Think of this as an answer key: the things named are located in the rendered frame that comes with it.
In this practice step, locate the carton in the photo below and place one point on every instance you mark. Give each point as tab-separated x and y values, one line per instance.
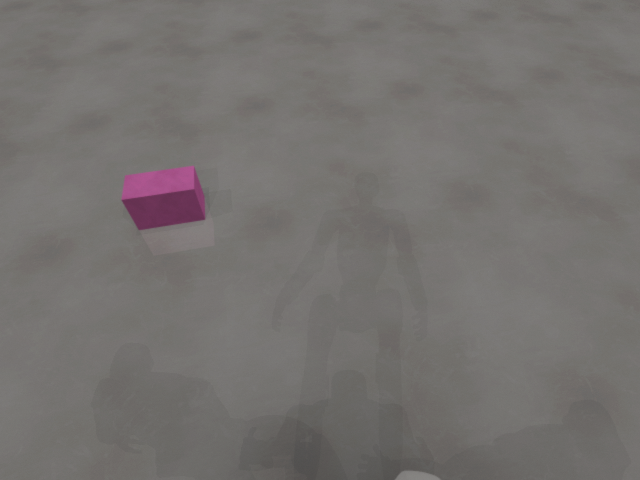
163	198

